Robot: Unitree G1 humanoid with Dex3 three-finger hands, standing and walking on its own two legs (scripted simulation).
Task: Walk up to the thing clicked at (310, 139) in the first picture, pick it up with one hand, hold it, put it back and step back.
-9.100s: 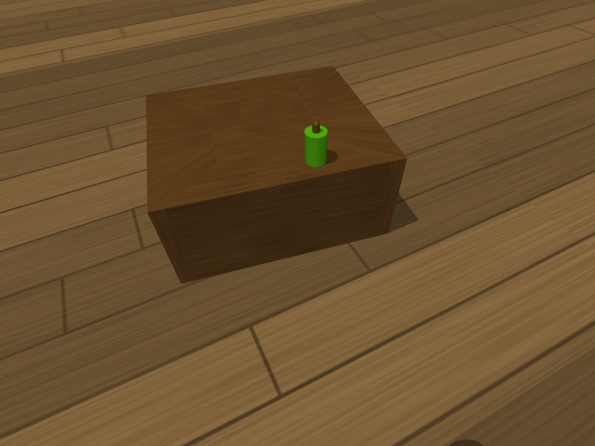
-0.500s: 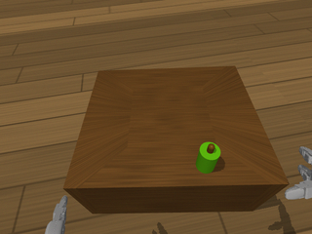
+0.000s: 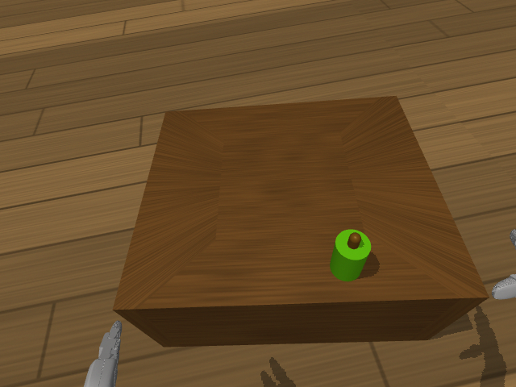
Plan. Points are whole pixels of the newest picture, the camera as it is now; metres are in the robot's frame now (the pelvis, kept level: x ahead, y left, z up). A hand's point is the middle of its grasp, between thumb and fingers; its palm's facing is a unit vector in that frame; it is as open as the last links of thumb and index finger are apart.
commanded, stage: go down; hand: right
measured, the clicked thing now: (350, 252) +0.46 -0.16 -0.24
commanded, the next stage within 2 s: approach in 0.52 s
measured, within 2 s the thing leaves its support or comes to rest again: neither
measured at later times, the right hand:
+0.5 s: hand (514, 225) +0.37 -0.35 +0.03, palm faces +0.16 +0.98 -0.09, open 17.6 cm
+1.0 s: hand (463, 230) +0.40 -0.31 -0.03, palm faces +0.11 +0.99 +0.04, open 17.7 cm
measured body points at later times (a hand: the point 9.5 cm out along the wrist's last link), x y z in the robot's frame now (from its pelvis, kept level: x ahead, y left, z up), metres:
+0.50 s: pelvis -0.01 +0.00 -0.01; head +0.07 -0.03 +0.44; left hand +0.14 +0.27 -0.06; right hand +0.35 -0.40 +0.04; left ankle +0.03 +0.14 -0.70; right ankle -0.02 -0.12 -0.70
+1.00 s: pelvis -0.02 +0.00 -0.05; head +0.10 -0.05 +0.38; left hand +0.15 +0.26 -0.06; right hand +0.39 -0.37 -0.03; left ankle +0.03 +0.14 -0.70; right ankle -0.02 -0.12 -0.70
